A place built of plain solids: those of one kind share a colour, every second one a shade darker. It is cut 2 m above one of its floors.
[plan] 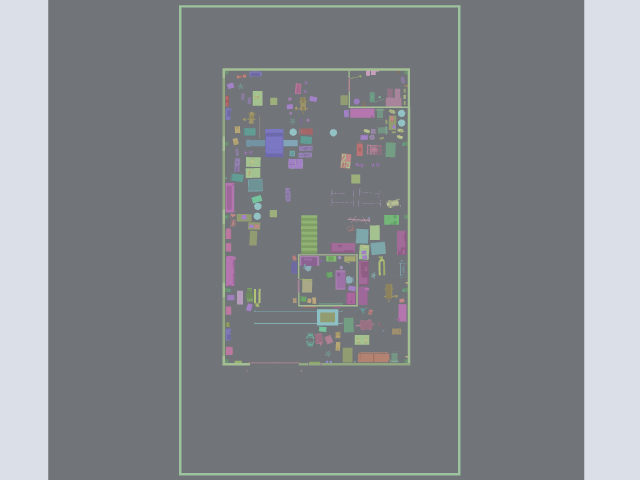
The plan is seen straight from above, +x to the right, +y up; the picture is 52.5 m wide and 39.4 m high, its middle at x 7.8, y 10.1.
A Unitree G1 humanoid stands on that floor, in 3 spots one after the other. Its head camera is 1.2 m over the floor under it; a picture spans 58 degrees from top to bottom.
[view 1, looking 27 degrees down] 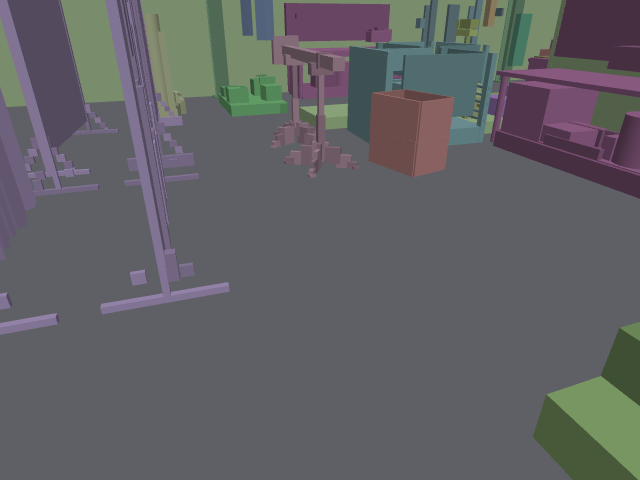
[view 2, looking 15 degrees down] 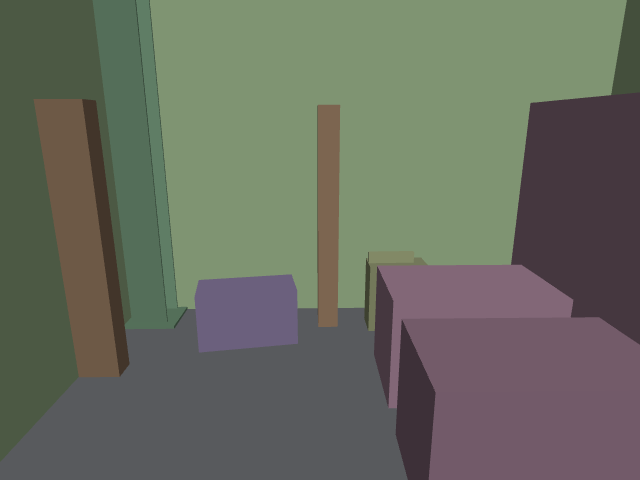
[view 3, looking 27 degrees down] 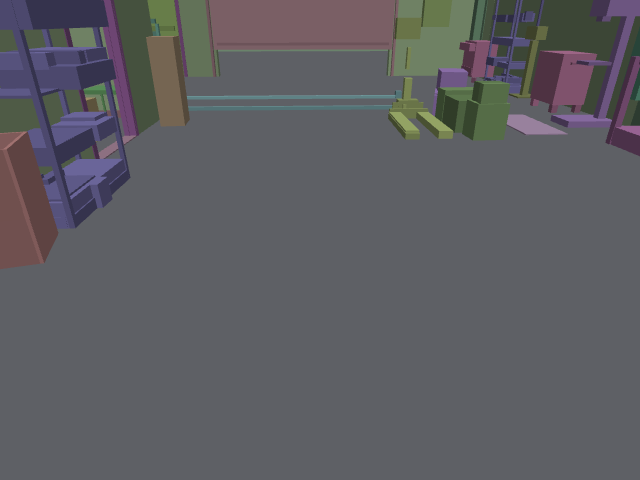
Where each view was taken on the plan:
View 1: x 6.92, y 13.10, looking -20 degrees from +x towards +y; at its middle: ground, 2.64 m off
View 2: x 12.30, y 22.85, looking -1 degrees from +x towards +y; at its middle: serv_branch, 2.51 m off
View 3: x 4.05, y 10.90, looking -92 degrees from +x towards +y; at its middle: ground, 2.64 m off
